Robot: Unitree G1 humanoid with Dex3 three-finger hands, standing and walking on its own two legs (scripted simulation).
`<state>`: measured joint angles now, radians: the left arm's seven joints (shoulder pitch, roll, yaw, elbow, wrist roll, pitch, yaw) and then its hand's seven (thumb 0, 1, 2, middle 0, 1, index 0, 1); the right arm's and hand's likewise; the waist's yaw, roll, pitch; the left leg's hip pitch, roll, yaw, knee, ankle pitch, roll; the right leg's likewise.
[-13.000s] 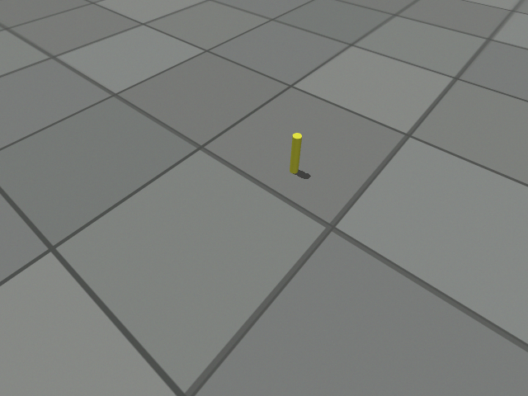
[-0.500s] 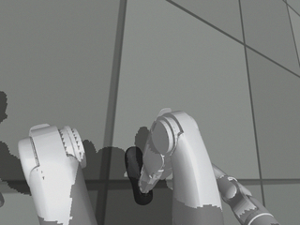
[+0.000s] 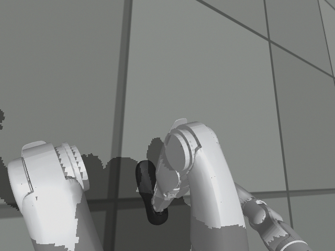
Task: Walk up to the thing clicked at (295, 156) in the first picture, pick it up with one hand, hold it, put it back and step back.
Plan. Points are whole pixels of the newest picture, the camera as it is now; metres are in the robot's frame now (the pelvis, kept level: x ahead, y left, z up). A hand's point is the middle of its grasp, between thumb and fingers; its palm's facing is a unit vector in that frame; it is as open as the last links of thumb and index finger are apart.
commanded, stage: settle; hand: left
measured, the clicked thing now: out of the picture +0.42 +0.37 -0.16
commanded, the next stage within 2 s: lift in 1.76 s
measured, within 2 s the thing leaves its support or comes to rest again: leaves its support in 0.10 s
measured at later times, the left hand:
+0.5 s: hand out of the picture +0.40 +0.38 -0.06, palm faces +0.52 -0.86 +0.00, open 6.4 cm
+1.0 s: hand out of the picture +0.39 +0.37 +0.02, palm faces +0.52 -0.85 -0.02, open 6.4 cm
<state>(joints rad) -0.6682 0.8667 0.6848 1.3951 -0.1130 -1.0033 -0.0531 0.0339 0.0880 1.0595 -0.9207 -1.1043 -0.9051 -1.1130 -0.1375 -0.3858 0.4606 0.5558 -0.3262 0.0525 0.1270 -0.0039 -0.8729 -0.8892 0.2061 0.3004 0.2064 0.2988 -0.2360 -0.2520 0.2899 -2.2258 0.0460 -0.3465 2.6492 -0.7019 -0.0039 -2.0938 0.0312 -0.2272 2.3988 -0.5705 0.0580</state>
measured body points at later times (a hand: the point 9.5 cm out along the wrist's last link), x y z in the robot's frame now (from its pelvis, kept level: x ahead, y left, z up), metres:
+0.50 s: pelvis +0.01 +0.00 +0.02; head +0.20 +0.15 +0.39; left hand +0.37 +0.43 -0.05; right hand +0.20 -0.24 -0.05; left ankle +0.08 +0.13 -0.25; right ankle +0.15 -0.12 -0.25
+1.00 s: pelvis +0.02 -0.01 +0.06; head +0.22 +0.09 +0.45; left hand +0.36 +0.42 +0.03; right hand +0.20 -0.26 -0.05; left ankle +0.08 +0.13 -0.25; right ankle +0.15 -0.12 -0.25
